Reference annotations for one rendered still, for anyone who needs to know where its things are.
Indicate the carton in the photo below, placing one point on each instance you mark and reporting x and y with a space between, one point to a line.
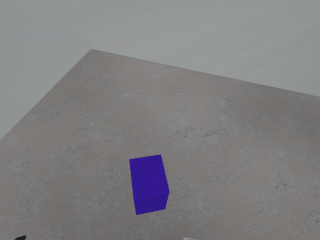
149 184

